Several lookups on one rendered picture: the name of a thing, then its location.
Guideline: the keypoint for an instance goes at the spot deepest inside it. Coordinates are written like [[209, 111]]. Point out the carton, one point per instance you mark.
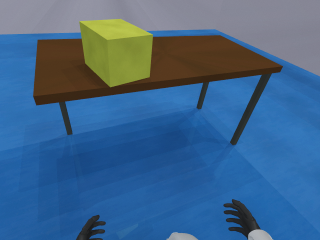
[[117, 51]]

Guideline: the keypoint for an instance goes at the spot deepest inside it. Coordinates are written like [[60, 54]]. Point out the right robot hand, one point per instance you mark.
[[247, 221]]

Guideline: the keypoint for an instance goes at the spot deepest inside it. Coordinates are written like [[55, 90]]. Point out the robot right forearm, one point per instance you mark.
[[259, 234]]

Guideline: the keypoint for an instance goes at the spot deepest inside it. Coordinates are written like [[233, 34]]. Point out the table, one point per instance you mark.
[[61, 74]]

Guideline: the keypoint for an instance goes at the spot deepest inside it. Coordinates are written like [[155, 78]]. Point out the left robot hand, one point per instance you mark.
[[87, 231]]

